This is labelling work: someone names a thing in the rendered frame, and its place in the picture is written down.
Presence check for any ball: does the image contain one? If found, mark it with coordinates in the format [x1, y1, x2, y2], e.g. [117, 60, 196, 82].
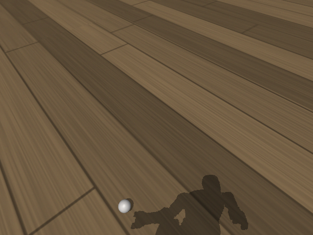
[118, 199, 131, 213]

